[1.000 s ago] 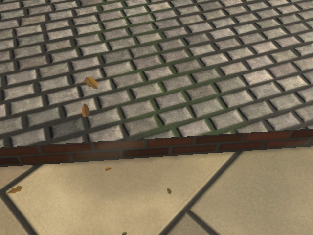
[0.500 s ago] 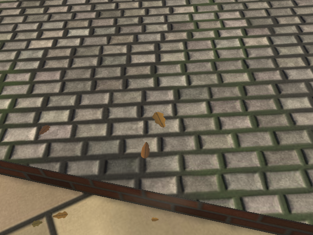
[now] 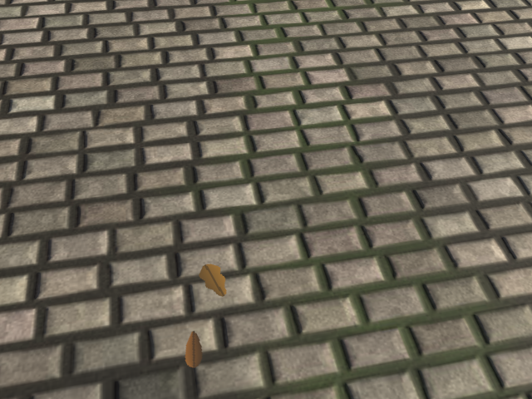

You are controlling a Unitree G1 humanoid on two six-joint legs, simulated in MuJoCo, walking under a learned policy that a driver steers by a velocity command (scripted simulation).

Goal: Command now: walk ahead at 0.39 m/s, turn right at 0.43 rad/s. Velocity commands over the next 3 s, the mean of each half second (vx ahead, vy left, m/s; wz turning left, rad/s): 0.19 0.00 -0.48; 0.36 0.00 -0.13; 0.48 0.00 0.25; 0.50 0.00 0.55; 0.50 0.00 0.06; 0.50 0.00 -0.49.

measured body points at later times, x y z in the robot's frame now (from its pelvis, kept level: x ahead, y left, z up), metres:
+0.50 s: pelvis +0.10 -0.02 -0.01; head +0.13 -0.05 +0.43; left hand +0.25 +0.23 -0.13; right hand +0.18 -0.28 -0.15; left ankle +0.12 +0.12 -0.61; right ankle +0.14 -0.09 -0.75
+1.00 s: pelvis +0.21 -0.02 -0.01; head +0.25 +0.00 +0.44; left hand +0.42 +0.12 -0.14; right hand +0.04 -0.19 -0.14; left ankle +0.14 +0.10 -0.75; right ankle +0.22 -0.14 -0.45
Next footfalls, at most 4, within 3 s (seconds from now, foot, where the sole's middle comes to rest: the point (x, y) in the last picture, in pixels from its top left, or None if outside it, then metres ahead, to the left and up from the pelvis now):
0.18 right None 0.18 -0.10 -0.78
0.72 left None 0.18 0.09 -0.78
1.18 right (363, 391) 0.46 -0.21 -0.62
1.74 left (316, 281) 0.74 -0.13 -0.62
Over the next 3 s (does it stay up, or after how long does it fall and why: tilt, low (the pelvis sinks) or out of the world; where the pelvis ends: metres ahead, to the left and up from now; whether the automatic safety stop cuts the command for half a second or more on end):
stays up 1.29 -0.10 0.16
